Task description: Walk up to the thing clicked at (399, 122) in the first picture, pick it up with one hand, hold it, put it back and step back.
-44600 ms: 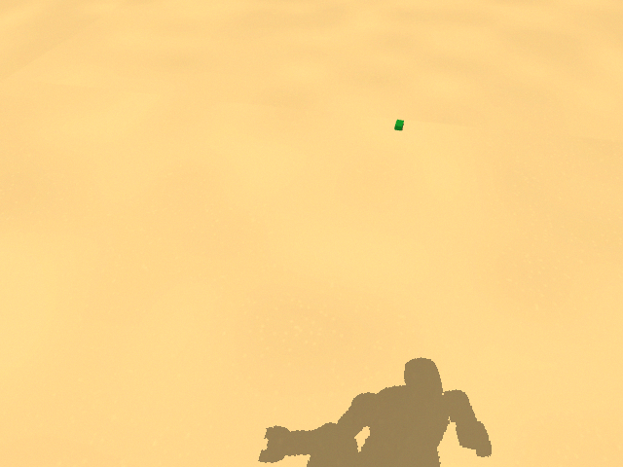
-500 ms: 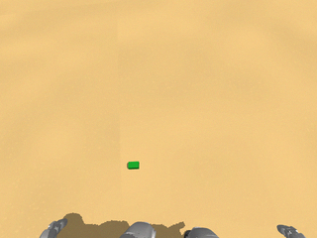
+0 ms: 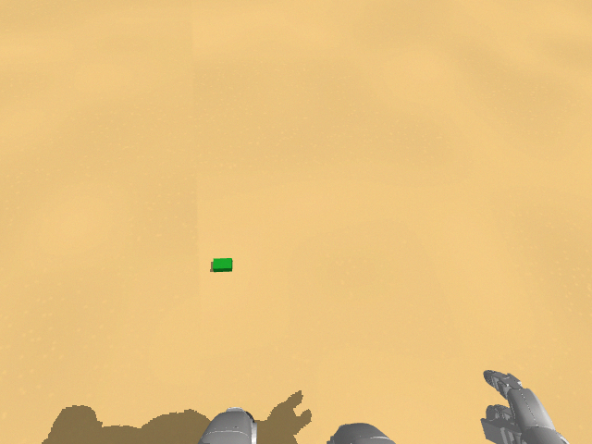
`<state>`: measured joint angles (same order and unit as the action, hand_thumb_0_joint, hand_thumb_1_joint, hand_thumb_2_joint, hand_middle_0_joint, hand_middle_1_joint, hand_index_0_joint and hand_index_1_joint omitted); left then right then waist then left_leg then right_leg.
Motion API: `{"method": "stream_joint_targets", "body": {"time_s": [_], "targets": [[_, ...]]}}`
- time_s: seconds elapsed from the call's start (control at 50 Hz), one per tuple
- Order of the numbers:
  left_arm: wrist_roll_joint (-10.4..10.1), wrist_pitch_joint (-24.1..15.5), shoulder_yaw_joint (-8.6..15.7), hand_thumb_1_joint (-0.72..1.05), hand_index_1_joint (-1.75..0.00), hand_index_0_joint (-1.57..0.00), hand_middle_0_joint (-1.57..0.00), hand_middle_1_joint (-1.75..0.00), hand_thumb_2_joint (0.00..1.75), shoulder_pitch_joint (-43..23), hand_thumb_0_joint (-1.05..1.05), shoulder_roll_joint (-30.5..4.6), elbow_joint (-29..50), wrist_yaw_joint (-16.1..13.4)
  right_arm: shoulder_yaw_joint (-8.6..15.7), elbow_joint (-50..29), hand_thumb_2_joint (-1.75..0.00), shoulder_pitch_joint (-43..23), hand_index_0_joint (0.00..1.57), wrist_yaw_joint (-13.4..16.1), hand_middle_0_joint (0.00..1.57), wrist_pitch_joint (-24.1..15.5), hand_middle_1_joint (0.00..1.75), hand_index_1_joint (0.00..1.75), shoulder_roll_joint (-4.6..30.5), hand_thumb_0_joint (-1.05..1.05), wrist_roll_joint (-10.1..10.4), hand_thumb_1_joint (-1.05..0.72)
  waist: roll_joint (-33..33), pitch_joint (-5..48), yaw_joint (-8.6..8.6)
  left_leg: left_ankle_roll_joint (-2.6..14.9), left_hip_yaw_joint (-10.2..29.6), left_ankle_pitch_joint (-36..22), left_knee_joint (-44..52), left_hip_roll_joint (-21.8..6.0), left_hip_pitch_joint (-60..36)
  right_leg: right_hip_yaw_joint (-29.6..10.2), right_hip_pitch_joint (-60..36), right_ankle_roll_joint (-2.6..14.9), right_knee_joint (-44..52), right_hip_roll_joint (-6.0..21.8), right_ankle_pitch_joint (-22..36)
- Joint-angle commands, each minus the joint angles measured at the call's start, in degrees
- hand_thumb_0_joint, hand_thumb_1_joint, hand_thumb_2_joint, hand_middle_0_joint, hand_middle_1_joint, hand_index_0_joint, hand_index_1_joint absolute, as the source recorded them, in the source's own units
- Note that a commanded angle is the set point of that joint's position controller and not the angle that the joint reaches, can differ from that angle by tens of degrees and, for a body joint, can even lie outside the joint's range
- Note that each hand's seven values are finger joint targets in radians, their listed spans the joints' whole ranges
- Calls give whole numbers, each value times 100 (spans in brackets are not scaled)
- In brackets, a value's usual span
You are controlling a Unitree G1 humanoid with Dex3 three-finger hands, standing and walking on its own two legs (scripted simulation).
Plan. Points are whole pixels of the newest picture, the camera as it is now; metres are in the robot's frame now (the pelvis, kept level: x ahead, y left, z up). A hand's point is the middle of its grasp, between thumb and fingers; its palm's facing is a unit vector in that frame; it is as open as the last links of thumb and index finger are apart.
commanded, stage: step back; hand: left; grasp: from above
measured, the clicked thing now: (222, 265) +0.72 +0.25 -0.75
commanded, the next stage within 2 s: stand in 1.84 s
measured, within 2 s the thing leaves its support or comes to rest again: neither
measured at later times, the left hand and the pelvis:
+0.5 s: hand out of the picture -0.04 +0.24 -0.14, palm faces +0.09 -0.92 -0.38, open 7.4 cm; pelvis -0.17 -0.04 -0.01, yaw +6 degrees
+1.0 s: hand out of the picture -0.28 +0.19 -0.13, palm faces +0.05 -0.91 -0.41, open 7.4 cm; pelvis -0.29 -0.08 +0.01, yaw +2 degrees
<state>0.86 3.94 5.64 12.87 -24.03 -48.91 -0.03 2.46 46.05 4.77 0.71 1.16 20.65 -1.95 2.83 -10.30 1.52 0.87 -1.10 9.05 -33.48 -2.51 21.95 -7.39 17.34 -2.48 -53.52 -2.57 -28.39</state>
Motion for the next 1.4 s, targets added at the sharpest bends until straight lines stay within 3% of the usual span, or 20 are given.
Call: {"method": "stream_joint_targets", "body": {"time_s": [0.0, 0.06, 0.08, 0.1, 0.12, 0.18, 0.36, 0.44, 0.48, 0.5, 0.56, 0.78, 0.86, 0.92, 1.02, 1.08, 1.1, 1.14, 1.18, 1.38], "targets": [[20, -160, 257, 90, -30, -20, -20, -30, 90, 643, 0, -837, 233, 7, 526, -370, -90, 103, 20, 76, 20, 29, 30, 30, 1790, 0, 12, -90, -1699, 1511, -149, 1037, 1414, 138, 981, -1178, -1110, 578, -328, 210, 1702, 171, 255], [155, -190, 367, 90, -30, -20, -20, -30, 90, 1068, 0, -1058, -59, 29, 446, -411, -90, 2, 20, 59, 20, 115, 30, 30, 1542, 0, 117, -90, -735, 1368, 77, 403, 1032, 1274, 117, -510, 243, 10, -1143, 580, 3049, 484, 619], [236, -208, 475, 90, -30, -20, -20, -30, 90, 840, 0, -1510, 146, 38, 352, -504, -90, 4, 20, 82, 20, 100, 30, 30, 1167, 0, 156, -90, 703, 931, 124, -1, 647, 2045, -1105, 547, 1397, -1761, -846, 960, 3578, 1584, -14], [234, -165, 574, 90, -30, -20, -20, -30, 90, 150, 0, -2172, 520, 14, 451, -543, -90, -247, 20, 196, 20, 96, 30, 30, 1309, 0, 126, -90, 1651, 550, 365, -188, 725, 2602, -2484, 755, 854, -2798, 1031, 1820, 4251, 2653, -565], [206, -199, 519, 90, -30, -20, -20, -30, 90, -415, 0, -2029, 702, -27, 541, -408, -90, -98, 20, 194, 20, 109, 30, 30, 1591, 0, 124, -90, 1455, 52, 96, -198, 1102, 2348, -3259, 488, 357, -2875, 2024, 1936, 4527, 2810, -853], [167, -254, 323, 90, -30, -20, -20, -30, 90, -1094, 0, -1078, 805, -67, 386, 10, -90, 763, 20, 121, 20, 75, 30, 30, 1243, 0, 179, -90, 504, 296, -485, -113, 1056, 1512, -3609, 1052, 487, -256, 919, 1065, 3441, 1283, 1465], [150, -159, 311, 90, -30, -20, -20, -30, 90, -211, 0, -1010, 918, -221, 263, -85, -90, 930, 20, 182, 20, -119, 30, 30, 1067, 0, 62, -90, 1074, 1386, 116, -152, 390, 2024, -698, 305, 308, -444, -1607, 1373, 2232, 1820, 4096], [24, -19, 147, 90, -30, -20, -20, -30, 90, -454, 0, -821, 1070, -132, 436, 205, -90, 1473, 20, 165, 20, -115, 30, 30, 1352, 0, -22, -90, 36, 1597, -141, 138, 785, -200, 1244, -72, -1211, -29, -347, 768, 1349, 1246, 2665], [-30, -24, 206, 90, -30, -20, -20, -30, 90, -855, 0, -849, 1168, -179, 600, -48, -90, 906, 20, 104, 20, -72, 30, 30, 2402, 0, -33, -90, -1723, 1302, -342, 1589, 3147, -1334, 1466, -2080, -548, 366, 769, 339, -646, -86, -860], [28, -16, 263, 90, -30, -20, -20, -30, 90, -988, 0, -1040, 1083, -196, 607, -114, -90, 569, 20, 152, 20, -130, 30, 30, 2354, 0, -60, -90, -1623, 947, -316, 1859, 3521, -1231, 1618, -2392, 213, -307, 501, 322, -1571, 99, -929], [-62, -5, 229, 90, -30, -20, -20, -30, 90, -377, 0, -872, 713, -139, 364, -215, -90, 100, 20, 189, 20, -126, 30, 30, 1527, 0, -91, -90, -779, 960, 132, 1164, 1323, -2213, 898, -1143, -547, -412, 1003, 388, -2090, -288, -141], [91, -507, 130, 90, -30, -20, -20, -30, 90, 431, 0, -756, -204, -88, 441, -37, -90, 278, 20, -26, 20, 78, 30, 30, 1622, 0, -18, -90, -1479, 1518, -106, 853, 798, 576, 201, -760, -1000, 928, -927, 344, 3496, 34, 983], [228, -526, 340, 90, -30, -20, -20, -30, 90, -667, 0, -1919, 119, -109, 443, -56, -90, -177, 20, 27, 20, 47, 30, 30, 1455, 0, 61, -90, 834, 149, 66, -160, 1050, 2085, -2190, 80, -46, -2784, 1693, 1717, 4325, 2574, -2158], [187, -629, 169, 90, -30, -20, -20, -30, 90, -838, 0, -1133, 74, -114, 324, 258, -90, 224, 20, -54, 20, -51, 30, 30, 1166, 0, 144, -90, 415, 151, -213, -90, 883, 1441, -1959, 471, 310, -755, 394, 1145, 3641, 1416, 353], [183, -656, 253, 90, -30, -20, -20, -30, 90, 38, 0, -1266, -130, -59, 247, 263, -90, 103, 20, -84, 20, -235, 30, 30, 1094, 0, 26, -90, 998, 634, 245, -187, 347, 1880, -604, 315, 585, -664, -1206, 1161, 3262, 1476, 1297], [108, -555, 203, 90, -30, -20, -20, -30, 90, -174, 0, -1264, -17, -23, 325, 506, -90, 579, 20, -77, 20, -362, 30, 30, 1043, 0, 8, -90, 787, 962, -39, -96, -51, 1153, 956, 404, -733, -306, -818, 1143, 2623, 1543, 2086], [96, -522, 106, 90, -30, -20, -20, -30, 90, -244, 0, -1030, 32, -13, 393, 637, -90, 800, 20, -57, 20, -405, 30, 30, 1077, 0, -7, -90, 532, 1125, -170, -8, 113, 575, 1403, 446, -1422, -36, -543, 950, 2096, 1333, 2464], [-1, -533, -79, 90, -30, -20, -20, -30, 90, -233, 0, -390, 156, -2, 593, 673, -90, 1153, 20, -28, 20, -474, 30, 30, 1731, 0, -68, -90, -1308, 1502, -259, 684, 2784, 487, 1707, -1250, -2840, 931, 1368, 418, 226, 191, 642], [57, -520, 105, 90, -30, -20, -20, -30, 90, -651, 0, -1133, 99, -56, 690, 695, -90, 1116, 20, -51, 20, -423, 30, 30, 2119, 0, 21, -90, -1015, 836, -421, 1618, 3361, 1893, 1928, -1921, -1510, 366, 1277, 481, -155, 589, -625], [51, -703, 113, 90, -30, -20, -20, -30, 90, 113, 0, -716, -485, -55, 256, 439, -90, 289, 20, -59, 20, -255, 30, 30, 1092, 0, 141, -90, -952, 1015, 168, 437, 659, -319, 155, -386, -115, 1120, -1451, 373, 2959, 128, 1909]]}}
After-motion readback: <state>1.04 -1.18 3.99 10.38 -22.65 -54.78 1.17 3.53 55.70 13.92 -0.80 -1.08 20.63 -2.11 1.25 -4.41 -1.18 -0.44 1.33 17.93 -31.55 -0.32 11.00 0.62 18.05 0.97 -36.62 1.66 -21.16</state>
